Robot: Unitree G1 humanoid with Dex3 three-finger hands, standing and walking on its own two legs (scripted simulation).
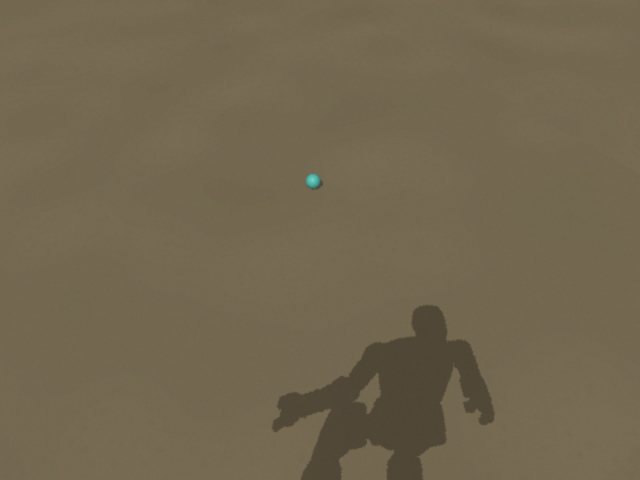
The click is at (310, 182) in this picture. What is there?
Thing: free ball
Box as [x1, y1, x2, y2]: [306, 174, 320, 188]
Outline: 310,174 306,178 306,183 309,187 314,188 319,184 320,180 316,174
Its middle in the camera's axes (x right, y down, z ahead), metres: -0.02 -0.25 +1.83
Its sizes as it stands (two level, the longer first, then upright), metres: 0.071 0.071 0.071
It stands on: the floor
